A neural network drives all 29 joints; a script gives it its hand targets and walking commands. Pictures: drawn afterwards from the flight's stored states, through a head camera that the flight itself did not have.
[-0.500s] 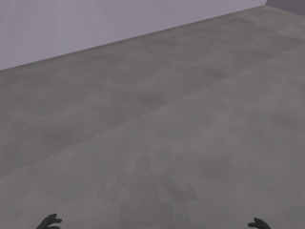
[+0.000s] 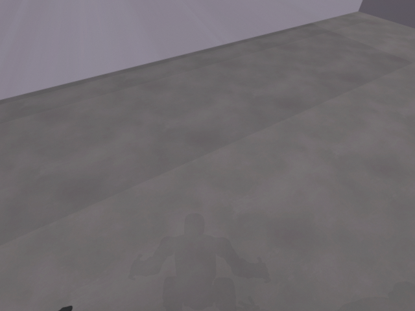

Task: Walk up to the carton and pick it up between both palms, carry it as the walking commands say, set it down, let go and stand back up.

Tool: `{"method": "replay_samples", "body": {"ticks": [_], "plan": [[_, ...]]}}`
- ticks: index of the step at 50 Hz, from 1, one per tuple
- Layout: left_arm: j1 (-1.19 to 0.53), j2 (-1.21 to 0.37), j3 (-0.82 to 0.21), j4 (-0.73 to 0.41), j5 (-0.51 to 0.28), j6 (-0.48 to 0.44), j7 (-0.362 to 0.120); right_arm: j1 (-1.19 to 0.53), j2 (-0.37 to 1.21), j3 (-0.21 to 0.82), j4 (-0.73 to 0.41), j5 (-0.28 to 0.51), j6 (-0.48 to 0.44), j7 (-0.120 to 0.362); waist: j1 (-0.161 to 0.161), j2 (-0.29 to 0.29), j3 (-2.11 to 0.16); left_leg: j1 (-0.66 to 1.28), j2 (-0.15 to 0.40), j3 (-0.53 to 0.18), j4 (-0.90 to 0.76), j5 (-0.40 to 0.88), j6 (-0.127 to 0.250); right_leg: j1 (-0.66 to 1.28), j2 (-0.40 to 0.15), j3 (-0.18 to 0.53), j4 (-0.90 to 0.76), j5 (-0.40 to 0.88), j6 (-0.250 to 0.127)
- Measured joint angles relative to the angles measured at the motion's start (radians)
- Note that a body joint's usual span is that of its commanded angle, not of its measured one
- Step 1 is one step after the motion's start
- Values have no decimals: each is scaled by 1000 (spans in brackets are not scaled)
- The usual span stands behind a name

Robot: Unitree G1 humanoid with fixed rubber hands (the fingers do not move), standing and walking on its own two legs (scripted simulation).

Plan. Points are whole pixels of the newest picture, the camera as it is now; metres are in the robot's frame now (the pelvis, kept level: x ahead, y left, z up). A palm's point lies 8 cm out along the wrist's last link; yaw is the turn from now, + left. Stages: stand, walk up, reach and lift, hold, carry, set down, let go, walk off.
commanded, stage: walk up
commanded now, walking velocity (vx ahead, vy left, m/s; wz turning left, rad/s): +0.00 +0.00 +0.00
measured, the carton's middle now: out of the picture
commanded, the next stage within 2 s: none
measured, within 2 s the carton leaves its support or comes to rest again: neither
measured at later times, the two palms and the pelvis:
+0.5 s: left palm out of the picture +0.11 +0.20 -0.13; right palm out of the picture -0.01 -0.34 -0.15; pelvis -0.04 -0.05 -0.02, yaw -16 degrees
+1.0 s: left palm (134, 305) +0.19 +0.16 -0.12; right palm out of the picture -0.13 -0.29 -0.10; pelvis -0.05 -0.01 +0.00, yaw -31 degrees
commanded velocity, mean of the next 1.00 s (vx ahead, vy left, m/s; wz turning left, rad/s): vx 0.01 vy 0.00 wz -0.47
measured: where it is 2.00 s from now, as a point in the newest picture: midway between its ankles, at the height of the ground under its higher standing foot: outside the picture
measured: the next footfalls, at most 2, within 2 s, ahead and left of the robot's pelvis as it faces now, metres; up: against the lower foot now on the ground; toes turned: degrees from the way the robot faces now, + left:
left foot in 0.78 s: +0.04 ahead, +0.07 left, +0.00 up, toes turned -20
right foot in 1.16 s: -0.13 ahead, -0.16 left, +0.00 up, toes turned -43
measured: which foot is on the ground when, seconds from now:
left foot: down 0.00-0.36, up 0.38-0.76, down 0.78-1.00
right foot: down 0.00-0.78, up 0.80-1.00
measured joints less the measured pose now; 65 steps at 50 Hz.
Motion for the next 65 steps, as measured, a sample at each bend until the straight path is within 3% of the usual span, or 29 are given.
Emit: {"method": "replay_samples", "body": {"ticks": [4,8,9,13,15,18,19,21,22,25,32,38,40,42,44,46,50,55,57,58,60,61,65], "plan": [[8,-1,9,-1,2,11,-3,4,3,-9,3,-1,10,-2,5,-1,-3,-4,5,12,1,-4,-1,-7,0,6,1,2,0],[34,-4,42,-65,11,55,-13,19,24,-35,-47,-5,42,-23,23,-15,24,-62,21,67,94,-47,-4,-102,11,51,127,-38,-1],[38,-6,47,-78,12,62,-12,24,32,-37,-57,-6,46,-27,24,-21,34,-71,24,81,109,-54,-3,-135,11,50,181,-37,-1],[49,-34,62,-119,7,92,-16,42,63,-36,-84,-8,57,-34,17,-14,75,-82,64,130,137,-65,-13,-265,7,-1,496,-234,10],[52,-54,57,-136,2,101,-26,46,75,-40,-83,-9,59,-33,18,-5,89,-75,88,154,142,-67,-28,-257,-12,-22,489,-235,8],[59,-76,48,-153,-3,99,-33,54,80,-49,-81,-12,65,-24,24,11,85,-94,129,182,204,-98,-53,-179,-40,-43,307,-167,-1],[64,-79,47,-157,-3,92,-32,55,79,-52,-84,-11,68,-19,24,16,82,-120,142,180,264,-135,-43,-168,-43,-48,262,-75,-12],[73,-86,51,-160,1,80,-25,44,77,-51,-91,-6,78,-19,19,21,84,-207,125,104,458,-271,-35,-181,-20,-28,276,-185,-35],[74,-99,51,-157,2,79,-19,31,74,-51,-93,-6,82,-22,17,36,95,-243,116,63,547,-304,-38,-195,-3,-25,295,-179,-42],[80,-117,52,-149,8,86,-6,16,88,-48,-97,-3,82,-25,19,37,98,-296,81,18,653,-271,-51,-188,20,-9,242,-78,-46],[94,-112,65,-153,18,82,-1,21,117,-45,-120,7,80,-28,26,-2,48,-245,31,19,464,-212,-56,-150,45,51,93,22,-47],[104,-95,76,-164,19,91,-4,46,121,-42,-142,9,57,-35,16,-30,14,-109,4,37,168,-138,-24,-173,68,101,72,57,-24],[105,-85,76,-175,20,92,-3,65,120,-41,-144,0,46,-40,-3,-41,8,-88,7,48,95,-67,5,-228,67,93,173,-38,-20],[98,-88,82,-189,18,96,-3,86,117,-35,-144,-8,47,-40,-6,-44,12,-91,20,71,101,-57,19,-309,60,53,385,-165,-3],[92,-87,84,-204,12,98,-12,101,112,-28,-143,-14,49,-40,-7,-40,17,-80,43,94,81,-50,19,-370,51,25,569,-180,9],[88,-84,82,-217,7,100,-23,106,111,-25,-142,-19,46,-39,-9,-34,23,-68,64,117,61,-42,14,-385,31,4,642,-171,24],[72,-82,74,-242,-5,108,-34,116,115,-33,-151,-25,41,-31,-13,-20,26,-68,104,163,58,-40,4,-333,-7,-19,555,-196,44],[36,-91,67,-267,-15,105,-35,131,115,-56,-165,-25,43,-22,-23,6,28,-95,152,217,108,-64,-23,-221,-19,-37,337,-227,33],[30,-95,63,-277,-13,94,-32,143,110,-66,-170,-21,48,-18,-25,13,23,-117,172,238,155,-85,-40,-158,-21,-58,202,-162,18],[31,-95,63,-282,-10,83,-30,152,106,-71,-174,-17,50,-15,-24,14,16,-139,181,245,200,-106,-46,-138,-28,-68,146,-66,0],[35,-110,63,-278,-4,65,-24,152,95,-77,-179,-11,63,-15,-23,32,22,-215,171,185,382,-246,-56,-164,-16,-56,185,-92,-39],[42,-120,63,-271,-2,60,-18,145,91,-80,-182,-12,70,-16,-23,42,29,-253,154,145,483,-293,-63,-172,-10,-47,200,-111,-41],[75,-142,69,-230,1,69,2,117,103,-84,-198,-12,79,-19,-16,41,39,-326,97,81,662,-265,-80,-145,5,-6,149,-72,-21]]}}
